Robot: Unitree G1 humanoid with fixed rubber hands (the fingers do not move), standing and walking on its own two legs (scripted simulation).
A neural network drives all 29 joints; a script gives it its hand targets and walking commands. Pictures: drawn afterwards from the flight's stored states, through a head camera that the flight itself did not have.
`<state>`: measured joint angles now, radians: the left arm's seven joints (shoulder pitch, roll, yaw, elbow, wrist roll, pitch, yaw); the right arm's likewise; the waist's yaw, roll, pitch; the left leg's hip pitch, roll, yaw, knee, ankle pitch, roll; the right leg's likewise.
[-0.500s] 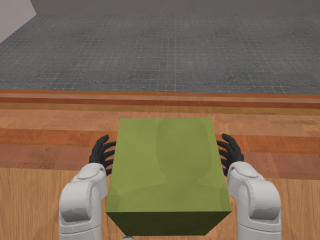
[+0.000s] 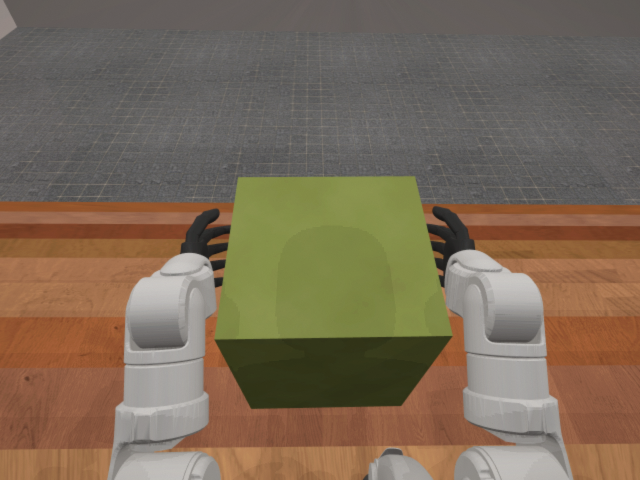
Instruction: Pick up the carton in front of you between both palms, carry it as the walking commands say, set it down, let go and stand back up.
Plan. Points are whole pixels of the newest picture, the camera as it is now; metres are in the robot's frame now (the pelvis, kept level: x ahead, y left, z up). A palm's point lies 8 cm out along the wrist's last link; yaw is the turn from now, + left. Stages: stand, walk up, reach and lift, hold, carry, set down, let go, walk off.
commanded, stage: carry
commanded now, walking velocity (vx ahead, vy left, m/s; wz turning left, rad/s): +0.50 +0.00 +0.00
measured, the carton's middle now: (326, 301) +0.34 -0.01 +0.05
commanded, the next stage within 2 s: none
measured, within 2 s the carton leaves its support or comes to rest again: neither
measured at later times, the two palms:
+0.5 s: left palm (243, 128) +0.66 +0.12 +0.09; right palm (411, 126) +0.67 -0.18 +0.09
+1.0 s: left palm (253, 147) +1.00 +0.16 -0.18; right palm (358, 149) +0.98 -0.14 -0.17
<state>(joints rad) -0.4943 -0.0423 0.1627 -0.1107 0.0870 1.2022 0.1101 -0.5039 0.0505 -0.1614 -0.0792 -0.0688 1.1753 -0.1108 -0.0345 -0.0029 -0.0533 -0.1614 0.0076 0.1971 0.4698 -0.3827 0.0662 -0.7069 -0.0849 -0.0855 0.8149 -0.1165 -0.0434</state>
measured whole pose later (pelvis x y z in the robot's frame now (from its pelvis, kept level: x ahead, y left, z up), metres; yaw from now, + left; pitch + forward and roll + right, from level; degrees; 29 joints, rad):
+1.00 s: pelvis +0.63 +0.04 -0.25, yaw +0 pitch +2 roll -1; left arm -0.60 -0.04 0.27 0.08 0.10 1.19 0.12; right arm -0.66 0.00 -0.15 0.20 0.00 1.15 -0.15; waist -0.12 0.02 0.07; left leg -0.34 -0.16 0.09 1.04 -0.74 0.20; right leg -0.78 -0.01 0.04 1.06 0.05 -0.07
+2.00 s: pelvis +1.36 +0.09 -0.65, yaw +1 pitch +0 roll +1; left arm -0.47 -0.03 0.19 0.04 0.05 1.07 0.13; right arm -0.54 0.02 -0.13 0.14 0.00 1.04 -0.15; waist -0.06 -0.04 -0.02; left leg -0.29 -0.13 0.07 1.31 -0.79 0.13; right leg -0.60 0.01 -0.05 0.66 0.36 -0.07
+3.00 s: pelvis +2.04 +0.13 -1.02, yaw +1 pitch -1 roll +2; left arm -0.48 -0.05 0.16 0.08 0.07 1.06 0.15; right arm -0.50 -0.02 -0.14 0.13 0.02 1.04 -0.14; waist -0.01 -0.05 -0.05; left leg -0.29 -0.12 0.11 1.57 -0.66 0.09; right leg -0.45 0.02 -0.11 0.60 0.29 -0.12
